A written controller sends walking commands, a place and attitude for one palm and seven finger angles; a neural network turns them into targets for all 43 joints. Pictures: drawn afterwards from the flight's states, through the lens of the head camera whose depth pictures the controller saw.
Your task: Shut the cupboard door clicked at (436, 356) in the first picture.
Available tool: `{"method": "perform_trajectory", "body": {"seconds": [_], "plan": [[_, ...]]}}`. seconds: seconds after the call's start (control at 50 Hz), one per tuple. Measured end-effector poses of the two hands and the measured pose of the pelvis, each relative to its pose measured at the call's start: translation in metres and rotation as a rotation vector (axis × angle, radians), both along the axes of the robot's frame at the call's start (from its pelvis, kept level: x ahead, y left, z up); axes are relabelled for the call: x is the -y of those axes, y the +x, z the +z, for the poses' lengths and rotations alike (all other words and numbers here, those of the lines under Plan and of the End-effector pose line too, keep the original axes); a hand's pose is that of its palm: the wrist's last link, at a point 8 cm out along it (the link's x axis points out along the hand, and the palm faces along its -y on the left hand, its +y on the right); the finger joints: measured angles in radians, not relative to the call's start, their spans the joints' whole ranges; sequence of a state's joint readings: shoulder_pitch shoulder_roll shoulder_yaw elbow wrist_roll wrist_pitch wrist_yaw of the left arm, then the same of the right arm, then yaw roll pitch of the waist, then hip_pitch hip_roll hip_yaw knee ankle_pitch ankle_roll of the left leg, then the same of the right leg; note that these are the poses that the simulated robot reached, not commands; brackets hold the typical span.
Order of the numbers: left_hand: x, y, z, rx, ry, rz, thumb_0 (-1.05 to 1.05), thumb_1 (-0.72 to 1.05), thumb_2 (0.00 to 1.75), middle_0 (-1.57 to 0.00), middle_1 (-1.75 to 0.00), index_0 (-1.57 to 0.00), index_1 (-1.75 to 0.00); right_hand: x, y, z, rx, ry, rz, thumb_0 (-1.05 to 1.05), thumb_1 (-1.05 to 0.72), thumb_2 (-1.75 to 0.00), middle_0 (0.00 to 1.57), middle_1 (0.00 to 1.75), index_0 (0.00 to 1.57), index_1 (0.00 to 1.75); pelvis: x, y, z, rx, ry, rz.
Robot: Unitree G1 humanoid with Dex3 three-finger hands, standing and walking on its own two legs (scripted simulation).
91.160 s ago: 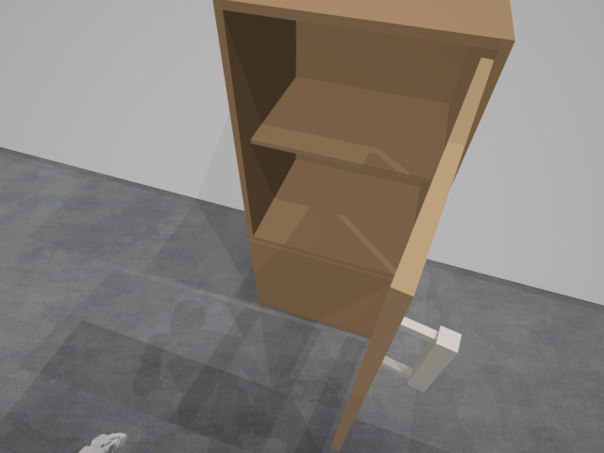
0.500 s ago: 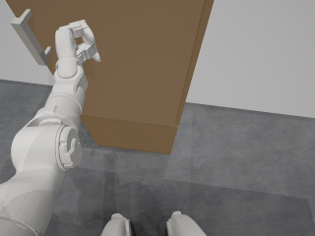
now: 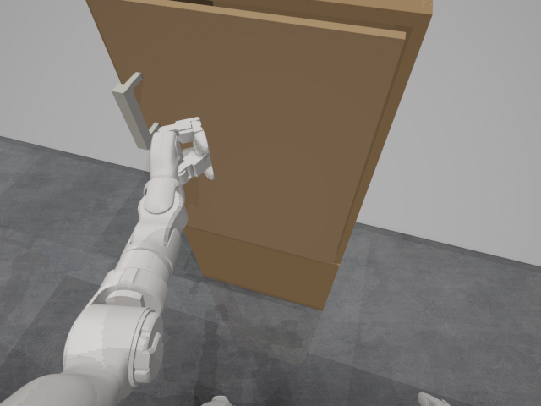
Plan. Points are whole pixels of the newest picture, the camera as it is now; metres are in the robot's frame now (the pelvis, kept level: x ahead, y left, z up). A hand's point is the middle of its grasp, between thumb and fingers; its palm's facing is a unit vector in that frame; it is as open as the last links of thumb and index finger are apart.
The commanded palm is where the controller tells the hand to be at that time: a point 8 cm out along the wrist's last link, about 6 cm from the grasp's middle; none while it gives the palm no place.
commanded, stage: draw the hand back to the body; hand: left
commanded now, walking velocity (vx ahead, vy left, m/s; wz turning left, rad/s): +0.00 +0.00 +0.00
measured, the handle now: (140, 111) +0.57 +0.22 +0.11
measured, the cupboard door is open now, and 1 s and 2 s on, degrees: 0 0 0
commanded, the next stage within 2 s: step back with the hand held close in 1.56 s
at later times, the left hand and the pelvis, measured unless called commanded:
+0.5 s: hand (134, 208) +0.33 +0.16 +0.15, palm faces +0.03 -1.00 -0.02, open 3.1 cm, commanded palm +0.29 +0.22 +0.16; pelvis -0.01 +0.01 +0.02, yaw +0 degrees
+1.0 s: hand out of the picture +0.22 +0.26 +0.18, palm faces +0.33 -0.89 -0.32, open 4.7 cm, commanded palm +0.17 +0.31 +0.20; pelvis -0.02 +0.03 +0.04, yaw +0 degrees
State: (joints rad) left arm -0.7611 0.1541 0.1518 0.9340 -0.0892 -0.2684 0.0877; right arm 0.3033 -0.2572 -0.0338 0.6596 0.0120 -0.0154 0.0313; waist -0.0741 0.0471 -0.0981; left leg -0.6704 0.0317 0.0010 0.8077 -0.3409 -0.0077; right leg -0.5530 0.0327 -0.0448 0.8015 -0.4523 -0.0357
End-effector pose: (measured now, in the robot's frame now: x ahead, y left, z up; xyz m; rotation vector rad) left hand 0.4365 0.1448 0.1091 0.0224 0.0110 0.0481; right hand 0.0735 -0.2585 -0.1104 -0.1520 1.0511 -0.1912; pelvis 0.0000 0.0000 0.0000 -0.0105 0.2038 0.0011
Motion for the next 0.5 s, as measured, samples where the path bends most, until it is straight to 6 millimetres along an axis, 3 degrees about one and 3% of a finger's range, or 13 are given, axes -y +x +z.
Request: {"method": "perform_trajectory", "body": {"seconds": [0.14, 0.32, 0.5], "plan": [[-0.010, -0.013, 0.017, 0.079, -0.014, 0.021, 0.02, 0.90, 0.90, -1.30, -1.50, -1.30, -1.50, -0.009, 0.025, 0.005, 0.080, 0.034, 0.012, 0.01, -0.91, -0.90, 0.20, 0.30, 0.20, 0.30, 0.000, 0.005, 0.003, 0.015, 0.016, -0.023], [-0.057, -0.075, 0.020, 0.029, -0.001, 0.038, 0.02, 0.90, 0.90, -1.30, -1.50, -1.30, -1.50, -0.019, 0.032, 0.014, 0.097, 0.063, 0.024, 0.01, -0.91, -0.90, 0.20, 0.30, 0.20, 0.30, -0.001, 0.004, 0.013, 0.106, 0.015, -0.014], [-0.068, -0.126, 0.043, 0.092, -0.001, -0.016, 0.02, 0.90, 0.90, -1.28, -1.47, -1.28, -1.48, -0.029, 0.065, 0.039, 0.247, 0.020, 0.068, 0.02, -0.91, -0.90, 0.20, 0.30, 0.20, 0.30, -0.010, -0.010, 0.018, 0.172, 0.005, 0.001]]}}
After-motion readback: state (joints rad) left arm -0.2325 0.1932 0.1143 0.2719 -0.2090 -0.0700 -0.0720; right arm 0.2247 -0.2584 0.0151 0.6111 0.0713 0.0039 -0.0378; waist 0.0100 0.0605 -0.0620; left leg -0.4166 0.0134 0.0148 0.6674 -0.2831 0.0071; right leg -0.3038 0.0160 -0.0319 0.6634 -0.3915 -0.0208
